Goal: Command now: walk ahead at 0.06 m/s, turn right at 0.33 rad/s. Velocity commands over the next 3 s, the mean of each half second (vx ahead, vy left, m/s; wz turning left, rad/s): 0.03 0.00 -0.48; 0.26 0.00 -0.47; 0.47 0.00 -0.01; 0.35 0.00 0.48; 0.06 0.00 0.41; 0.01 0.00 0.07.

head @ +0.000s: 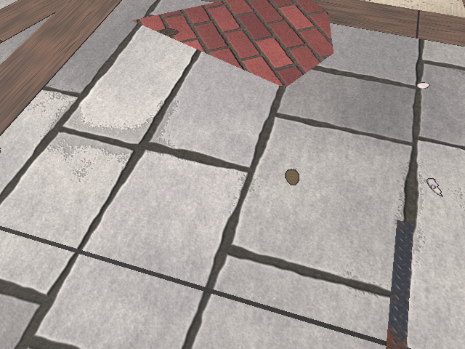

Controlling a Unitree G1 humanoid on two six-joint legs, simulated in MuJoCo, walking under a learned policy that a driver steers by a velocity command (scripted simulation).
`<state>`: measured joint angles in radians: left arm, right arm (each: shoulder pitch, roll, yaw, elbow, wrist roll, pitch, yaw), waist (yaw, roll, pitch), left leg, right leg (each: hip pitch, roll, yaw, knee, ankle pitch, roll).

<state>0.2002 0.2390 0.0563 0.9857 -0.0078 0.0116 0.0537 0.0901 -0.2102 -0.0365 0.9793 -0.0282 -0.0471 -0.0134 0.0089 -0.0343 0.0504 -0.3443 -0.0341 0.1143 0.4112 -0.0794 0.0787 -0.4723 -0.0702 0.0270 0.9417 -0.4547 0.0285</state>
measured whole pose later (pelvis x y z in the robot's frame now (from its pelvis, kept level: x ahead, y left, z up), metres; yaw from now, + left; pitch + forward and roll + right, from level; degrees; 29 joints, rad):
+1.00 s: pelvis +0.14 -0.07 +0.01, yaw -30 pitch +3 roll +1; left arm 0.13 0.28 0.07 0.71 -0.02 -0.05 -0.01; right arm 0.36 -0.25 -0.07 0.97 0.01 -0.09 0.00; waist -0.09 -0.05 0.00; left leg 0.00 0.02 0.05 0.23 -0.28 0.00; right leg -0.64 -0.08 0.04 0.77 -0.12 0.01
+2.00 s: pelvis +0.59 -0.32 +0.01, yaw -10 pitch +4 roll -1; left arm 0.08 0.30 0.05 0.67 0.01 -0.06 0.03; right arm 0.22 -0.30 -0.07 0.73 0.02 0.00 -0.01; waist -0.04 -0.03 0.06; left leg -0.28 -0.12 -0.12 0.42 -0.18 0.08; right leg -0.67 -0.05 0.11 0.82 -0.17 0.09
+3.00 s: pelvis +0.70 -0.33 +0.00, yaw +2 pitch -1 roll +0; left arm 0.20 0.25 0.04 0.89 0.01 -0.01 0.03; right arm 0.23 -0.22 -0.03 0.77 -0.01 0.00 -0.01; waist 0.02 0.00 0.03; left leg -0.17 -0.03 -0.03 0.52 -0.33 0.03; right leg -0.25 -0.05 0.02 0.50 -0.24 0.06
